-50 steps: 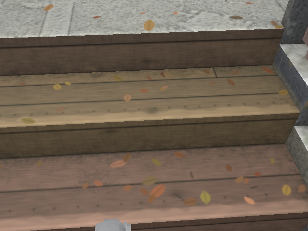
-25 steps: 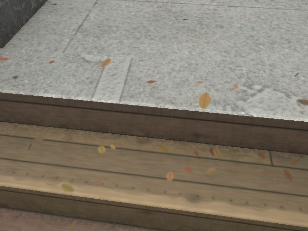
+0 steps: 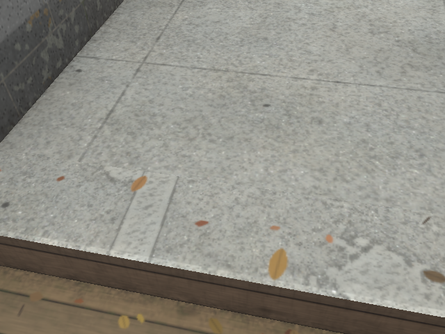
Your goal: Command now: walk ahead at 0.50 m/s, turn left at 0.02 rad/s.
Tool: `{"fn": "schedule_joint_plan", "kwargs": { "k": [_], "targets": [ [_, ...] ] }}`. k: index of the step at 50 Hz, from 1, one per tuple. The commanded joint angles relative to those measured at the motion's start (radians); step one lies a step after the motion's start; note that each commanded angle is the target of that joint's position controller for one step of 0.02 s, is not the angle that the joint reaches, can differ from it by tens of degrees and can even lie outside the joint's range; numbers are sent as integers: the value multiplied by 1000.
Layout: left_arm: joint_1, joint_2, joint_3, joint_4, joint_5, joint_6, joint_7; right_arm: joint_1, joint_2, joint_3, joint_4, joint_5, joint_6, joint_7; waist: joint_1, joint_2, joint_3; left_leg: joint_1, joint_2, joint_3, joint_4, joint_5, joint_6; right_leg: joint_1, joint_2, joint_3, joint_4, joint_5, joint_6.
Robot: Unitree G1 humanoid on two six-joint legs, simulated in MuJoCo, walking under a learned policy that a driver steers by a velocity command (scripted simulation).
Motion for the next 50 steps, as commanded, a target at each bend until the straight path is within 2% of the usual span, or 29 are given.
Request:
{"fn": "schedule_joint_plan", "kwargs": {
  "k": [1,2,4,9,12,13,15,17,18,19,20,21,22,23,26,28,30,32,34,38,40,42,44,45,46,47,48,49,50],
  "targets": [
    [-61,17,-10,-63,92,-42,-17,-4,22,40,-45,47,18,20,-23,-145,65,-156,41,92,195,-7,-1,40,-153,243,-427,81,-115],
    [-15,4,-9,-50,109,-32,-36,-5,21,45,-58,38,23,40,-12,-170,91,-301,34,72,344,-20,24,139,-189,301,-426,120,-171],
    [128,-41,-29,13,112,-22,-45,-121,34,64,-125,12,13,33,29,-52,110,-545,53,34,347,-80,99,353,-235,324,-400,131,-188],
    [271,-33,-47,82,136,-26,-54,-381,42,99,-285,40,36,28,57,-90,147,-541,181,198,15,48,100,330,-272,309,-588,117,-194],
    [299,-60,-69,84,65,-29,-82,-633,82,108,-382,-1,114,49,78,-128,156,-227,188,282,-225,-141,70,163,-319,233,-778,303,-196],
    [205,-35,-67,32,33,-38,-87,-554,107,109,-355,-13,120,62,18,-182,144,-9,154,340,-304,-231,64,97,-297,129,-762,543,-185],
    [207,67,-59,17,0,-66,-98,-490,80,89,-333,0,120,92,-37,-202,67,191,47,437,-385,-306,24,200,-292,70,-640,1239,-213],
    [234,172,-11,21,-22,-78,-99,-387,58,72,-305,0,98,97,-76,-265,18,286,-20,444,-660,-476,-10,510,-338,82,-526,1668,-186],
    [216,199,30,-21,-78,-70,25,-29,100,56,-175,65,35,9,-160,-129,-76,558,-98,437,-783,-696,-13,566,-302,37,-263,1754,-104],
    [227,138,4,-8,58,-81,-89,-46,-9,51,-190,31,57,42,-130,-190,-268,986,53,149,-733,-74,101,152,-276,120,-143,1692,-85],
    [202,82,14,-40,51,-76,-126,143,-88,18,-149,16,74,42,-203,1,-324,1227,173,-233,-1057,-251,172,-121,-123,171,61,1059,-62],
    [135,30,30,-24,8,-54,-151,372,-153,-17,-63,-15,74,39,-268,171,-300,1167,331,-643,-1388,-428,218,-263,-1,308,624,387,-45],
    [84,48,54,-20,-30,-47,-152,388,-189,-39,-2,-14,39,32,-251,78,-80,979,327,-631,-1436,-580,142,-412,7,419,981,457,-53],
    [35,32,50,-36,-3,-61,-134,260,-140,-32,9,1,16,31,-172,108,22,838,325,-523,-1422,-551,159,-509,7,405,1244,472,-74],
    [-99,-58,13,-118,-34,-39,-90,-15,102,32,62,5,1,57,3,-129,6,689,321,-165,-1422,-276,36,-605,-30,398,1339,452,-209],
    [-80,-83,4,-113,-25,-4,-85,-64,125,38,66,-21,-18,48,84,-116,46,610,260,72,-1464,-227,-39,-615,-78,335,1257,457,-209],
    [-119,-64,3,-118,-29,4,-102,-37,93,35,57,-40,-28,32,74,25,51,606,235,175,-1554,-196,22,-651,-75,207,1526,294,-187],
    [-227,-47,-9,-175,-29,1,-94,47,103,51,101,-64,-30,30,62,-52,97,668,246,209,-1578,-269,5,-834,-66,249,1584,284,-230],
    [-376,-29,-26,-258,-33,0,-75,222,82,61,172,-93,-26,32,1,-14,94,844,229,244,-1584,-223,-22,-979,-52,222,1547,269,-275],
    [-599,35,-35,-392,-22,36,-48,402,59,77,205,-115,-31,34,-99,10,68,1051,250,303,-1682,-178,8,-1005,-126,126,1034,360,-211],
    [-765,-9,-49,-467,-10,92,-64,370,22,71,185,-65,-37,66,-87,39,101,937,325,349,-1826,58,42,-781,-160,-31,790,111,-159],
    [-688,1,-31,-457,-14,91,-86,329,-88,55,138,-28,-86,67,0,59,91,849,340,438,-1748,860,17,-441,-71,-107,712,110,-128],
    [-510,41,-7,-410,-25,57,-75,299,-203,14,74,29,-107,34,67,107,27,1123,339,454,-1545,1209,-46,-333,42,-116,398,70,-90],
    [-398,81,9,-382,-25,41,-57,285,-222,0,47,13,-104,36,87,116,-55,1102,337,447,-1422,1329,-81,-145,40,-43,378,269,-128],
    [-284,121,18,-361,-44,34,-38,335,-172,-5,17,-21,-105,29,64,22,-253,841,273,405,-1218,1154,-136,233,-10,175,392,545,-208],
    [-123,190,48,-355,-6,39,-9,244,-158,-3,-38,-30,-96,38,144,-89,-335,636,151,362,-963,572,-146,441,-74,458,107,407,-259],
    [-1,245,63,-326,50,42,-2,133,-89,-13,-83,10,-70,58,170,-246,-361,454,-15,191,-488,-305,-165,461,-213,830,-224,295,-332],
    [-48,314,99,-311,45,15,1,180,-75,-28,-64,36,-48,69,124,-177,-264,375,-20,-36,-217,-211,-144,307,-249,881,-304,182,-272],
    [-134,277,93,-308,24,-10,8,159,-47,-22,-87,20,-50,52,78,-161,-146,321,-12,-85,-91,-185,-134,156,-220,803,-300,36,-233]
  ]
}}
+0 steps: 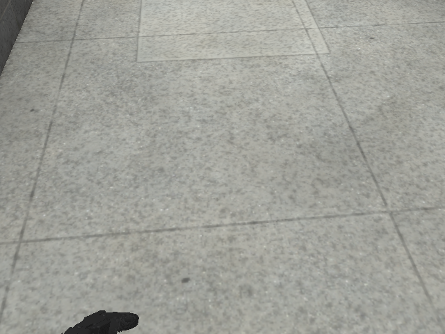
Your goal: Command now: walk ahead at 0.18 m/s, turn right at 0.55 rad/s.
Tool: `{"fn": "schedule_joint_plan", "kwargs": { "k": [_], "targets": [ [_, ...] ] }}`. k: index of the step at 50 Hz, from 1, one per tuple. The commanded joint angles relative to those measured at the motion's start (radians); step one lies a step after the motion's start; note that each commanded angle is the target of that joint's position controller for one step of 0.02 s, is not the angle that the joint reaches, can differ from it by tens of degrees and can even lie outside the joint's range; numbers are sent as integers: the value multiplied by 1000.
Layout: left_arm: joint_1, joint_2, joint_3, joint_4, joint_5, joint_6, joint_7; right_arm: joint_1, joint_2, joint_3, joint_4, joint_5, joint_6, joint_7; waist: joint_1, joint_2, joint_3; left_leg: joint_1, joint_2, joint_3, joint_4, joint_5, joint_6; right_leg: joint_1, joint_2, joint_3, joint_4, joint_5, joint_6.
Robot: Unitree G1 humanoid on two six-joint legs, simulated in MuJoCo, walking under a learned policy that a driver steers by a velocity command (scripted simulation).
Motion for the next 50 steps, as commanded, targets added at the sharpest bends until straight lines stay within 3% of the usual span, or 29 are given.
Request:
{"fn": "schedule_joint_plan", "kwargs": {
  "k": [1,2,3,4,6,8,11,16,17,18,20,22,23,24,25,26,27,28,30,31,34,39,42,43,44,45,46,48,50],
  "targets": [
    [243,161,61,91,-16,-47,22,-38,-30,-18,-120,-6,0,-21,47,-75,-53,-495,-117,-242,662,12,41,453,-214,752,-723,9,-183],
    [176,103,41,108,-34,-55,13,-38,8,6,-138,-15,2,-32,-13,-74,-42,-525,-124,-240,720,6,68,394,-188,702,-714,90,-176],
    [115,34,17,109,-34,-55,0,-59,12,11,-166,-10,8,-42,-72,-28,-52,-543,-111,-230,713,-14,90,350,-163,619,-717,189,-164],
    [70,14,11,97,-17,-58,-4,-37,-23,5,-159,1,12,-53,-99,11,-61,-557,-101,-220,668,16,82,344,-159,557,-729,352,-137],
    [54,76,32,70,-5,-82,1,-120,-124,-20,-191,4,14,-75,-99,50,-94,-559,-57,-154,477,-41,-4,389,-139,403,-727,560,-105],
    [87,147,57,15,-9,-100,17,-219,-165,-37,-219,5,13,-87,-59,-13,-101,-507,-27,-90,350,-120,-69,426,-132,383,-788,549,-96],
    [208,156,65,-12,-10,-108,26,-213,-156,-44,-226,10,1,-90,-20,-66,-77,-452,-46,-66,388,-99,-111,450,-158,433,-826,581,-132],
    [192,167,75,-111,-40,-109,9,-261,-165,-47,-283,-1,28,-110,0,-87,-10,-443,-23,-79,82,-48,-158,575,-177,536,-813,328,-167],
    [188,134,71,-136,-106,-20,59,-410,-75,-16,-350,36,40,-142,35,-41,61,-446,-48,-49,-170,-71,-91,519,-161,581,-842,286,-148],
    [203,144,73,-157,-94,19,75,-418,-51,-6,-360,54,45,-149,34,-103,51,-353,-83,-29,-299,-135,-83,519,-151,567,-836,291,-133],
    [221,176,86,-179,-63,53,76,-300,-107,-28,-331,83,48,-143,12,-219,-45,-168,-118,-20,-452,-146,-81,587,-160,577,-794,350,-122],
    [206,138,79,-199,-87,59,65,-192,-159,-54,-305,87,46,-136,-34,-233,-45,-3,-98,-38,-750,38,-59,616,-115,560,-685,351,-73],
    [247,84,68,-197,-93,55,58,-162,-197,-70,-300,60,46,-136,-21,-137,-71,177,29,-117,-735,167,-12,482,-46,480,-508,119,-17],
    [346,15,54,-180,-83,48,55,-180,-249,-77,-343,19,61,-144,47,125,-86,328,283,-321,-659,595,95,262,89,315,-217,-250,54],
    [347,135,75,-227,-85,28,45,-196,-260,-89,-387,-7,67,-137,59,316,-145,308,410,-556,-740,628,236,152,51,240,-101,-267,103],
    [274,206,95,-219,-86,29,49,-220,-200,-83,-409,0,65,-140,24,224,-101,269,375,-513,-753,435,260,109,-27,216,41,-178,139],
    [227,218,99,-210,-86,46,54,-232,-141,-68,-419,10,64,-145,4,127,-57,214,290,-399,-750,256,218,106,-62,217,106,-96,157],
    [218,189,91,-211,-83,68,57,-257,-119,-55,-433,23,71,-155,16,95,-28,152,232,-325,-769,100,183,118,-84,211,151,-44,167],
    [207,158,83,-229,-79,89,63,-278,-131,-47,-437,24,81,-163,19,104,32,42,171,-199,-813,44,174,162,-82,166,191,50,178],
    [201,149,80,-235,-76,90,66,-266,-132,-45,-433,17,83,-164,15,105,32,47,152,-153,-813,55,172,170,-81,146,156,85,182],
    [138,97,50,-267,-73,84,60,-206,-157,-58,-409,32,103,-162,-27,126,6,146,153,-88,-792,61,184,203,-103,103,-113,69,184],
    [142,122,55,-275,-73,84,37,-179,-221,-85,-385,48,108,-155,-49,156,-1,128,221,-91,-798,-29,205,406,-114,51,-383,31,145],
    [240,119,63,-239,-68,84,24,-181,-207,-78,-351,67,115,-140,3,135,17,65,188,-45,-712,0,153,629,-58,0,-701,159,72],
    [273,147,71,-241,-61,83,26,-148,-180,-71,-328,66,111,-132,15,82,11,-22,153,3,-634,-43,91,763,-98,88,-776,267,40],
    [302,232,87,-263,-48,80,39,-161,-95,-45,-348,36,102,-121,-4,-188,-20,-217,42,125,-346,-295,-13,911,-345,414,-836,510,-32],
    [312,253,86,-270,-25,68,40,-258,-113,-42,-396,41,90,-137,58,-363,-21,-338,-38,48,-194,-491,-40,807,-494,572,-899,445,-206],
    [282,197,68,-294,-20,51,40,-286,-166,-61,-392,54,94,-140,59,-253,5,-339,-16,-15,-43,-456,-56,769,-465,551,-911,393,-223],
    [178,154,50,-317,-27,37,47,-245,-155,-63,-352,54,110,-135,9,-144,17,-355,-3,-56,35,-337,-64,748,-370,440,-897,253,-128],
    [132,124,32,-323,-42,32,54,-206,-153,-65,-339,44,119,-137,-16,-132,25,-304,-4,-59,64,-226,-84,695,-321,376,-898,285,-99]
  ]
}}
Over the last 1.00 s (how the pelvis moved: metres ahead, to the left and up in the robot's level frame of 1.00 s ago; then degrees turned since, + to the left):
0.53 -0.01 0.26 -16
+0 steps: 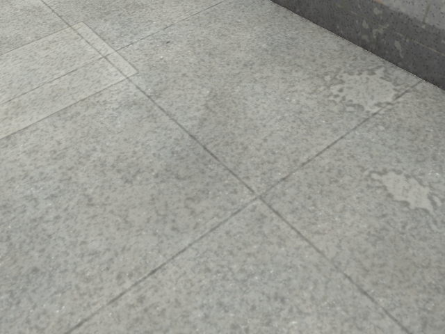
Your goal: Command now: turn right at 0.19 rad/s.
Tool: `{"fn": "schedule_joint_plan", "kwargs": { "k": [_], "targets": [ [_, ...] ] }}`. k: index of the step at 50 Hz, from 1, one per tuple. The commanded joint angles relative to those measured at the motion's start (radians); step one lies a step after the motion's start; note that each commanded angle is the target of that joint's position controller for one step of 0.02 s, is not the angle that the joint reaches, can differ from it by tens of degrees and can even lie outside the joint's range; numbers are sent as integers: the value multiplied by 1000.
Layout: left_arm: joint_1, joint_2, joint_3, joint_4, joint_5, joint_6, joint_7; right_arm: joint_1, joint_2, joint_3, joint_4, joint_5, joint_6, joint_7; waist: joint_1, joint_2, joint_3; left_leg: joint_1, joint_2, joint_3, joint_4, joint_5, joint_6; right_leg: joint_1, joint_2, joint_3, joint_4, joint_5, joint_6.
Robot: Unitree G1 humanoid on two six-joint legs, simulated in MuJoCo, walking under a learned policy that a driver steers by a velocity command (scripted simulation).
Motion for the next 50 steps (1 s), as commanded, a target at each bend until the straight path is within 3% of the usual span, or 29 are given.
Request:
{"fn": "schedule_joint_plan", "kwargs": {
  "k": [1,4,5,7,10,11,12,13,14,15,16,21,28,34,48,49,50],
  "targets": [
    [-87,91,15,-93,1,-30,13,-26,-50,-10,-67,-1,-10,-2,-7,-149,-106,-65,24,-66,128,108,-28,111,-225,251,-235,136,-160],
    [-78,67,6,-81,6,-34,18,-16,-34,0,-66,4,-11,-6,5,-167,-99,-5,28,-60,19,151,-42,114,-201,214,-234,120,-164],
    [-77,56,5,-76,2,-33,19,-30,-17,10,-70,5,-10,-5,17,-176,-84,25,33,-56,-81,140,-39,118,-186,198,-229,118,-158],
    [-46,78,15,-56,-3,-26,17,-48,0,21,-77,4,-11,0,37,-201,-69,104,17,-29,-236,64,-27,112,-188,211,-220,88,-167],
    [-33,67,15,-30,-18,-18,10,3,0,23,-52,1,-14,13,20,-201,-49,214,-3,-8,-485,62,0,99,-185,242,-187,-8,-164],
    [-34,52,11,-18,-31,-19,8,32,9,27,-36,-9,-19,17,1,-174,-40,292,-3,-9,-621,192,20,62,-164,229,-169,-38,-136],
    [-6,49,11,1,-32,-26,3,59,-7,29,-24,-29,-26,24,2,-143,-50,374,24,-57,-637,339,37,8,-137,214,-146,-51,-98],
    [7,48,12,3,-23,-34,-1,58,-57,24,-38,-33,-31,26,29,-73,-47,415,65,-100,-642,473,64,-48,-85,169,-103,-94,-59],
    [27,36,11,1,-17,-37,-5,23,-93,9,-30,-12,-32,26,60,88,-34,355,62,-88,-622,353,104,-40,-18,82,-112,-97,-20],
    [-23,56,15,5,-4,-34,0,13,-39,21,-35,-5,-38,33,24,98,-32,261,49,-108,-676,197,118,40,0,47,-67,-71,13],
    [-49,60,22,1,-10,-30,5,-3,-11,32,-31,-14,-43,32,26,103,-24,226,48,-112,-702,134,113,69,-3,38,-44,-49,20],
    [-2,40,26,35,-13,-24,7,24,-6,43,-7,-14,-56,18,20,17,-11,247,24,-83,-695,170,102,77,-20,49,-64,-11,13],
    [54,57,34,89,-15,-23,13,61,2,51,26,-14,-52,18,13,-48,-8,283,4,-63,-692,223,111,84,-33,51,-82,33,19],
    [78,72,39,123,-17,-24,28,78,0,49,53,-11,-45,17,17,-57,-8,291,-3,-50,-693,253,111,99,-45,55,-83,78,18],
    [102,79,37,208,-21,-22,34,136,-6,50,126,-11,-39,7,16,-51,8,318,-11,-36,-717,282,95,122,-52,54,-124,114,5],
    [125,83,40,225,-24,-20,35,157,-7,49,140,-7,-38,6,18,-55,-13,322,-26,-20,-704,176,102,132,-38,43,-124,-25,-2],
    [46,171,74,169,30,-58,-29,145,-83,24,109,-7,-59,80,26,-52,108,225,-34,-29,-785,-108,98,40,-57,65,-223,-367,-30]
  ]
}}
Over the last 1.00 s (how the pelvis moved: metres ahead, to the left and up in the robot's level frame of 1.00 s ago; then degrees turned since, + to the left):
0.10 0.05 0.11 -32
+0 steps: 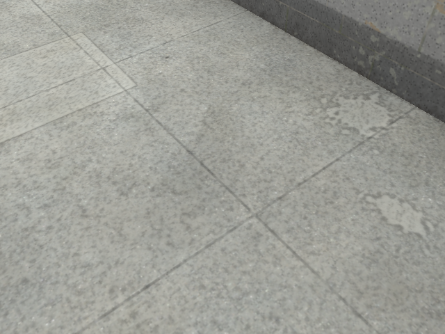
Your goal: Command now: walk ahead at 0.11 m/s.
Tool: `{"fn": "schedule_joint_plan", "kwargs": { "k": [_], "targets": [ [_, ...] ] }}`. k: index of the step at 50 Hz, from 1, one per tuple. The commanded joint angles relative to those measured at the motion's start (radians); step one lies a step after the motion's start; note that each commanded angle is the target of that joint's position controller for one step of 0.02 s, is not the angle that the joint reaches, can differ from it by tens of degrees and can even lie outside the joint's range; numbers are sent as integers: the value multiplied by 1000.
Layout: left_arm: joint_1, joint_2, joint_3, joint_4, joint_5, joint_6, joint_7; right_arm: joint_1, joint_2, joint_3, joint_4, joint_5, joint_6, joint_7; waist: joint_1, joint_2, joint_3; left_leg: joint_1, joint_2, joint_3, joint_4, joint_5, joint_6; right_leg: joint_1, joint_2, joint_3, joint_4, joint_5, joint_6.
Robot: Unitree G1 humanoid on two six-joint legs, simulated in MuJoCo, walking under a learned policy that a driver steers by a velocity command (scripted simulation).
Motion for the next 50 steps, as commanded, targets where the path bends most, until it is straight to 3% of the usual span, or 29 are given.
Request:
{"fn": "schedule_joint_plan", "kwargs": {
  "k": [1,3,5,7,9,10,11,12,13,14,16,17,21,23,26,27,28,29,30,31,32,33,34,36,39,42,45,48,50],
  "targets": [
    [-30,228,77,-75,50,-59,-65,11,-198,-59,-58,-14,-33,81,14,-23,152,-176,1,-14,-157,-342,82,-61,-66,97,-228,-473,-111],
    [73,222,89,-40,37,-92,-40,19,-144,-60,-71,-37,-46,70,41,-86,87,-193,-8,-3,-59,-234,91,63,-184,262,-305,-496,-214],
    [2,203,79,-68,16,-112,13,-39,-90,-51,-120,-55,-78,35,38,-127,29,-135,-17,19,25,-78,101,91,-288,389,-379,-421,-291],
    [-104,176,61,-99,14,-97,30,-4,-80,-50,-126,-43,-96,30,-15,-110,31,23,-19,46,-81,-72,124,-11,-248,295,-396,-366,-268],
    [-99,174,55,-77,32,-55,19,130,-82,-52,-73,-38,-116,47,-56,-67,28,220,-12,61,-216,91,138,-83,-176,202,-284,-346,-238],
    [-106,124,44,-81,56,-51,6,203,-91,-53,-57,-40,-130,48,-87,3,31,285,65,-53,-246,-8,187,-159,-112,118,-131,-287,-193],
    [-165,78,35,-112,81,-60,-13,302,-134,-57,-41,-36,-142,38,-132,148,29,417,269,-383,-319,-171,341,-379,4,-9,183,-177,-94],
    [-253,84,36,-123,74,-81,-26,309,-147,-50,-57,-49,-150,35,-170,145,98,460,366,-503,-396,-237,376,-594,18,77,410,-260,-93],
    [-208,91,36,-105,55,-96,-28,235,-131,-37,-69,-66,-150,36,-119,123,104,435,353,-436,-376,-192,329,-650,7,120,599,-226,-111],
    [-169,123,47,-86,53,-106,-30,201,-85,-15,-74,-77,-141,45,-88,119,89,398,315,-364,-358,-119,301,-656,8,117,736,-186,-127],
    [-181,115,48,-100,68,-110,-48,132,-46,14,-88,-72,-125,48,-40,85,66,310,269,-233,-356,26,280,-632,-24,67,798,-111,-131],
    [-194,91,41,-107,62,-106,-55,99,-41,20,-96,-67,-118,43,-20,68,62,262,249,-188,-376,90,264,-607,-49,40,766,-63,-116],
    [-341,16,-2,-147,53,-86,-77,148,-94,8,-54,-37,-108,57,-72,58,75,124,165,-30,-387,280,230,-386,-59,-90,316,-26,-29],
    [-384,38,-3,-158,52,-79,-83,204,-157,-15,-24,-30,-104,82,-81,101,84,99,226,-74,-359,366,259,-298,-34,-106,228,-61,-25],
    [-318,108,15,-136,32,-88,-73,134,-181,-31,-22,-46,-96,88,7,98,63,154,259,-70,-257,654,261,-178,26,-129,49,179,-106],
    [-247,140,25,-120,21,-93,-68,148,-165,-28,-13,-68,-101,81,40,95,8,108,209,-16,-148,808,217,-8,52,-134,55,252,-153],
    [-103,188,45,-82,19,-101,-54,168,-139,-26,-13,-80,-106,79,86,46,-105,16,123,52,51,798,146,234,34,-102,87,307,-200],
    [144,209,41,-36,40,-94,-40,328,-13,9,-30,-99,-117,78,97,-162,-423,-290,-14,57,397,379,55,768,-205,240,90,390,-413],
    [428,195,41,57,78,-88,-28,239,-11,10,-39,-82,-123,100,219,-205,-443,-510,-143,-22,765,-296,36,902,-387,649,-127,289,-506],
    [438,221,57,127,92,-111,-24,2,-61,-26,-80,-44,-131,108,238,-111,-79,-723,-71,-148,968,-191,107,621,-331,604,-222,26,-352],
    [254,196,50,100,60,-120,-25,-33,-81,-34,-76,-40,-134,92,146,-81,57,-734,19,-119,990,-66,150,360,-317,475,-258,-126,-297],
    [29,185,47,-5,-55,-112,-23,-17,-123,-43,-111,91,-143,49,69,-39,6,-682,36,-77,955,-10,109,326,-333,421,-286,183,-280],
    [-15,124,28,-6,-52,-115,-29,-9,-134,-48,-103,86,-132,30,27,11,-22,-614,84,-73,933,28,93,242,-298,314,-311,286,-264],
    [-61,66,11,7,-21,-116,-46,44,-78,-46,-98,61,-97,20,-40,-23,-27,-530,129,-69,854,28,71,126,-244,196,-356,248,-239],
    [-37,106,19,33,-10,-120,-41,-52,-49,-37,-146,25,-68,23,-50,-27,65,-566,145,-26,698,144,41,-32,-185,62,-416,279,-234],
    [5,170,33,42,-15,-115,-21,-165,-57,-34,-170,19,-81,39,-16,-19,51,-431,112,20,336,402,37,-84,-124,-28,-407,327,-197],
    [112,218,43,74,-40,-111,-14,-293,-69,-30,-205,24,-82,52,46,-20,65,-433,82,30,152,458,39,76,-169,0,-418,262,-194],
    [144,228,52,96,-34,-84,-12,-343,-98,-37,-232,26,-80,69,55,-32,77,-522,70,31,77,358,83,301,-238,-13,-336,363,-167],
    [125,246,59,89,-24,-67,-7,-299,-134,-53,-234,27,-80,79,18,-72,21,-439,18,65,75,252,120,380,-246,-45,-217,672,-134]
  ]
}}
Over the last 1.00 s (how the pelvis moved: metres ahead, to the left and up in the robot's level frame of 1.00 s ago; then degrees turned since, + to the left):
0.02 0.02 0.00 -1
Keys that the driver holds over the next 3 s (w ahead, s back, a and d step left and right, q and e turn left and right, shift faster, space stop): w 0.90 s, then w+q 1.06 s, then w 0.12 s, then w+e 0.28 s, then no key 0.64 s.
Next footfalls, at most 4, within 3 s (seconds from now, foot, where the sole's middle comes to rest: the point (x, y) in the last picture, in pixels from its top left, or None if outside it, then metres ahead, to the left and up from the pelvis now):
0.56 right None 0.33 -0.10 -0.77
1.04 left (194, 289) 0.68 0.13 -0.77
1.54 right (240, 216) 0.97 -0.03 -0.77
2.06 left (141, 190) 1.09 0.35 -0.77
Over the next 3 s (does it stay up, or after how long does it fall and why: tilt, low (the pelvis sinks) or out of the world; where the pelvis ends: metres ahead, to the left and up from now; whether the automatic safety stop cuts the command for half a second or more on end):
stays up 1.31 0.37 -0.01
